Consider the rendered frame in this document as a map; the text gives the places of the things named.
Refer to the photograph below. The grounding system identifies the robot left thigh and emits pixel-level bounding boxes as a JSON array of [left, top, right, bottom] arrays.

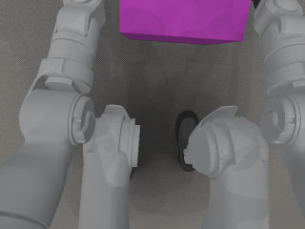
[[78, 114, 140, 229]]

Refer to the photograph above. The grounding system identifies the carton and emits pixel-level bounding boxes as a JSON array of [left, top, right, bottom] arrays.
[[119, 0, 251, 45]]

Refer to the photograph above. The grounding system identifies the right robot forearm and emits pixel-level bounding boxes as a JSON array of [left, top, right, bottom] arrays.
[[253, 0, 305, 98]]

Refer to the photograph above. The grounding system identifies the robot thigh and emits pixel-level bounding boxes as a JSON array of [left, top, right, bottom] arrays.
[[195, 116, 270, 229], [78, 114, 140, 229]]

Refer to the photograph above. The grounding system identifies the left robot upper arm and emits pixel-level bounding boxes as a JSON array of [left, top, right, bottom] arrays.
[[0, 89, 96, 229]]

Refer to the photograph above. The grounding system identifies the right robot upper arm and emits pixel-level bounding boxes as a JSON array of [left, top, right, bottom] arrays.
[[259, 94, 305, 218]]

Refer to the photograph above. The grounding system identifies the left robot forearm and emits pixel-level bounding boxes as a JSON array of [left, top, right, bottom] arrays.
[[19, 0, 106, 134]]

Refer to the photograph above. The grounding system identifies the robot right thigh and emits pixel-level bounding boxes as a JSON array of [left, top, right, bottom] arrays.
[[195, 116, 270, 229]]

